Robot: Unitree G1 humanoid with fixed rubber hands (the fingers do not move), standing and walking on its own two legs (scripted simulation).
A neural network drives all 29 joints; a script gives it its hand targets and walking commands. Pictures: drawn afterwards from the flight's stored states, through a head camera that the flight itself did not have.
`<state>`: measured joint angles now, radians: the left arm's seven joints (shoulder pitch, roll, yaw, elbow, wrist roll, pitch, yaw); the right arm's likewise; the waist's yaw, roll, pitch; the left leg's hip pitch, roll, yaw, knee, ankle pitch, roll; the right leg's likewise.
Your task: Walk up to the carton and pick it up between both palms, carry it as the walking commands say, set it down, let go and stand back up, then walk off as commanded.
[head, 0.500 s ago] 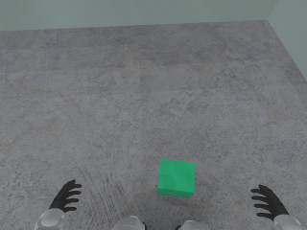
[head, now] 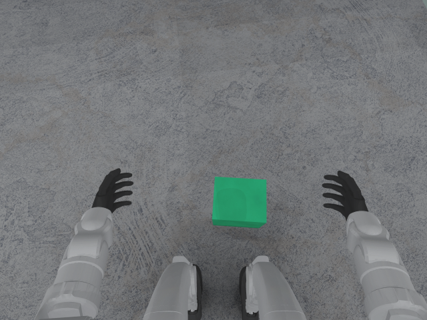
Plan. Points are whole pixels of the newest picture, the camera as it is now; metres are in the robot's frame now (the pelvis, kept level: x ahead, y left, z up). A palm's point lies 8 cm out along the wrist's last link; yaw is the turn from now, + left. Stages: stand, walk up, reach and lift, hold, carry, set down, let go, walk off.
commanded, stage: reach and lift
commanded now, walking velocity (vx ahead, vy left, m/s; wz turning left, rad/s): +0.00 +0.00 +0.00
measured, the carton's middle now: (238, 203) +0.42 -0.07 -0.60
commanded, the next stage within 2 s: none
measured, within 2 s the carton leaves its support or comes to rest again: neither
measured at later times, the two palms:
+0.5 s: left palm (150, 167) +0.42 +0.17 -0.15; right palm (317, 172) +0.40 -0.22 -0.15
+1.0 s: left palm (164, 180) +0.42 +0.16 -0.27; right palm (302, 186) +0.40 -0.22 -0.27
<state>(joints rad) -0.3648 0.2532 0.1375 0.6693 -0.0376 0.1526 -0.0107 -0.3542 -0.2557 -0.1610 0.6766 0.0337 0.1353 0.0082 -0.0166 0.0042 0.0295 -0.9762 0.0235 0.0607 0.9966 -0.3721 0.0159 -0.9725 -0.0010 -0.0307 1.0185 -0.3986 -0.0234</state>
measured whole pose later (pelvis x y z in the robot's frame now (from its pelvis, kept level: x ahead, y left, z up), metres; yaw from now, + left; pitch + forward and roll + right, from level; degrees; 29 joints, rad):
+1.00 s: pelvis -0.03 +0.01 -0.14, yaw +0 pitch +49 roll +0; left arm -0.85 0.15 0.18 0.81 -0.05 0.03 0.10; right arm -0.84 -0.21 -0.29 0.86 0.03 0.00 -0.01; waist -0.04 0.03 -0.18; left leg -1.91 -0.01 0.02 1.50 -0.45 0.01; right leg -1.90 0.00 -0.03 1.51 -0.47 -0.01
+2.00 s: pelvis -0.07 +0.01 -0.34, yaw +0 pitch +41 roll +0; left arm -1.32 0.37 -0.04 1.26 -0.35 -0.08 0.10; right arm -1.20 -0.38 0.02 1.16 0.32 -0.09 -0.08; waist -0.04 0.04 0.22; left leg -2.38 0.00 0.02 2.17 -0.51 0.01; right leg -2.36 -0.02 -0.04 2.18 -0.54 -0.04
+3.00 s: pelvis -0.07 +0.01 -0.32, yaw -3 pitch +42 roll +0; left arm -1.41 0.17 0.04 1.36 -0.20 -0.16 0.18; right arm -1.29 -0.27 0.04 1.29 0.32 -0.13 -0.17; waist -0.02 -0.01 0.21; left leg -2.33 -0.04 -0.03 2.15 -0.55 -0.03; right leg -2.34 0.04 -0.04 2.14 -0.53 -0.02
